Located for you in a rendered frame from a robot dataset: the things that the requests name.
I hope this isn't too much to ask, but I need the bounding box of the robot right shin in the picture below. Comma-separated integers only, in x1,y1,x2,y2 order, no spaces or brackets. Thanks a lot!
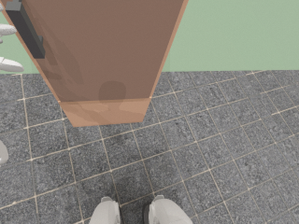
149,195,164,224

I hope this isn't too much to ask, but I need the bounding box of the handle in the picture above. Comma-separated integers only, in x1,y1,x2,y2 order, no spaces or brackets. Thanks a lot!
5,0,46,59

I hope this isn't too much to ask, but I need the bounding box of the right robot foot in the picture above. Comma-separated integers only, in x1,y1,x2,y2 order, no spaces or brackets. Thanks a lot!
142,202,151,224

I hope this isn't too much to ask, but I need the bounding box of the cupboard door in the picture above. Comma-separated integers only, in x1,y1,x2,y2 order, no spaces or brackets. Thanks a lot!
1,0,184,103

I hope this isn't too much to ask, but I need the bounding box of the robot left hand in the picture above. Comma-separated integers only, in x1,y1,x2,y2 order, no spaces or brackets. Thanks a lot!
0,4,24,73

